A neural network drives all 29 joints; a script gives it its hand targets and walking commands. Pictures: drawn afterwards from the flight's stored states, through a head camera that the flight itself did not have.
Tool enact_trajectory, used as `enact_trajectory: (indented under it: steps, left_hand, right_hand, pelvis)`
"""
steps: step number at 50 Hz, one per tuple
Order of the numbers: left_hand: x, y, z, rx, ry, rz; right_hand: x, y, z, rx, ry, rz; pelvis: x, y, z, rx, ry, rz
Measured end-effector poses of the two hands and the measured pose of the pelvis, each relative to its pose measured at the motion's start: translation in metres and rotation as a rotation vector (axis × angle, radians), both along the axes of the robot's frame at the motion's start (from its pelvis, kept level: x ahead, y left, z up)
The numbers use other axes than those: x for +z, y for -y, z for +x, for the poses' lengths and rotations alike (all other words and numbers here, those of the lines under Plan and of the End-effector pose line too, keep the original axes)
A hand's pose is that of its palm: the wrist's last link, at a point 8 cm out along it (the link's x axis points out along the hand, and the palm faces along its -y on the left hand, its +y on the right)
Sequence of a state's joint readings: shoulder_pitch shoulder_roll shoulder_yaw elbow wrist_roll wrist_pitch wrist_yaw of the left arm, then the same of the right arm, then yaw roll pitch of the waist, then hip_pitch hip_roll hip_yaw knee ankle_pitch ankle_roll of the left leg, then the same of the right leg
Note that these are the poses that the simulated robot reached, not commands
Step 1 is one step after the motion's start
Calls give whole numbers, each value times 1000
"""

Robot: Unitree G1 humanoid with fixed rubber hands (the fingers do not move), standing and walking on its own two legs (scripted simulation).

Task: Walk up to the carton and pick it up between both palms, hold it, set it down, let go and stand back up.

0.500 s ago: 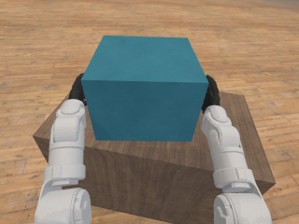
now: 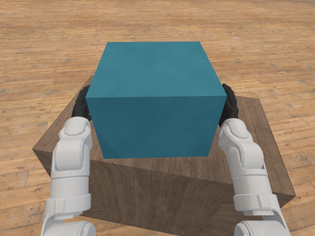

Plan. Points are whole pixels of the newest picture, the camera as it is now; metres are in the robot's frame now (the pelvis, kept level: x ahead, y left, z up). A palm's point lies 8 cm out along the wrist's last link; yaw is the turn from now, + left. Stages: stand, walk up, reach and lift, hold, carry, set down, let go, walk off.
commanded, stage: hold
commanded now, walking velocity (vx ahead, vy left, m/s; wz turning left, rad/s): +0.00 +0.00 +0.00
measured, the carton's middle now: (154, 96) +0.41 +0.01 +0.17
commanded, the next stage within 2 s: none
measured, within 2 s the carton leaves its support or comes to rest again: neither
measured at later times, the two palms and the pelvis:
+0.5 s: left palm (78, 117) +0.32 +0.18 +0.17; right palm (229, 118) +0.33 -0.17 +0.18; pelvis -0.02 -0.01 +0.00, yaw +0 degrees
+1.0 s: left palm (78, 117) +0.34 +0.18 +0.16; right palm (224, 116) +0.34 -0.16 +0.17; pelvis -0.01 +0.00 +0.00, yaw +0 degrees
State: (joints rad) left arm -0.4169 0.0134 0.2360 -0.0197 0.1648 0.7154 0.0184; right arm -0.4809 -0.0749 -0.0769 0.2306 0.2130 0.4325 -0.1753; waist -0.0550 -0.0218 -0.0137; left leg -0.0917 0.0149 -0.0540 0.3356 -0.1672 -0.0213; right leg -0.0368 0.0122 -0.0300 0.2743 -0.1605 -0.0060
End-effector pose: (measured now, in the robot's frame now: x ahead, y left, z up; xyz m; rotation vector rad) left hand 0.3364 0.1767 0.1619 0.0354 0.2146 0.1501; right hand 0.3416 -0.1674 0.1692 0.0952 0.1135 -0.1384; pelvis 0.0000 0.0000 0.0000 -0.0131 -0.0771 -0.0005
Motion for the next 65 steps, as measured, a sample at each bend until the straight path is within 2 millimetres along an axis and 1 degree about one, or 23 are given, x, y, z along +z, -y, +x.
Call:
enact_trajectory:
  steps: [8,18,24,30,37,44,55,65]
  left_hand:
    - [7,-1,-8,5,17,-15]
    - [12,-1,-16,8,16,-21]
    - [12,-1,-13,7,-8,-14]
    - [11,-4,-7,7,-12,-10]
    - [9,-9,0,3,-5,-10]
    - [3,-9,3,-6,1,-7]
    - [-2,-6,2,-3,-6,2]
    - [-1,-3,-2,8,-6,-1]
  right_hand:
    - [8,-2,-7,-1,12,-2]
    - [13,-2,-16,-5,10,6]
    - [10,-2,-14,-10,-10,9]
    - [8,-5,-8,-11,-14,1]
    - [8,-10,-2,-12,-6,-12]
    - [5,-10,-1,-15,1,-26]
    - [-1,-6,1,-9,-3,-12]
    - [0,-4,1,0,-3,-4]
  pelvis:
    - [0,7,-4,12,13,4]
    - [0,10,-15,11,35,6]
    - [-1,10,-23,5,36,8]
    - [-1,9,-26,3,26,8]
    - [-1,6,-23,9,23,4]
    - [-1,1,-15,12,29,0]
    - [-1,-4,-6,2,18,-2]
    - [0,0,-4,6,6,1]
